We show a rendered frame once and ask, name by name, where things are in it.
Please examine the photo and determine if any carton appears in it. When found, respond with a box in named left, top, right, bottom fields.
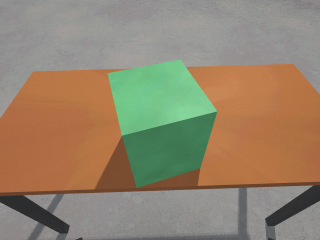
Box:
left=107, top=59, right=218, bottom=188

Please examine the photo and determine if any table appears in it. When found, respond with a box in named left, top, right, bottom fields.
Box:
left=0, top=64, right=320, bottom=234

